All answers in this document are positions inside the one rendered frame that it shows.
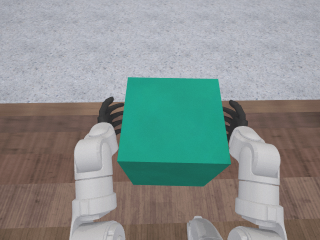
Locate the right robot thigh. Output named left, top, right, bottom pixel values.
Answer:
left=187, top=218, right=223, bottom=240

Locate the right robot upper arm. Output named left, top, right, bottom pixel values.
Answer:
left=227, top=226, right=283, bottom=240

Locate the left robot hand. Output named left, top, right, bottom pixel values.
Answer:
left=97, top=96, right=124, bottom=135

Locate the right robot forearm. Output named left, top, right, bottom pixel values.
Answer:
left=229, top=126, right=288, bottom=240

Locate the right robot hand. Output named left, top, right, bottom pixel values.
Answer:
left=222, top=100, right=248, bottom=143

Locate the left robot forearm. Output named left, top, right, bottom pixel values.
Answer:
left=69, top=122, right=119, bottom=240

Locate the left robot upper arm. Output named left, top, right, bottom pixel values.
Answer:
left=71, top=220, right=126, bottom=240

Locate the carton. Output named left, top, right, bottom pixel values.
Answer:
left=117, top=77, right=231, bottom=187

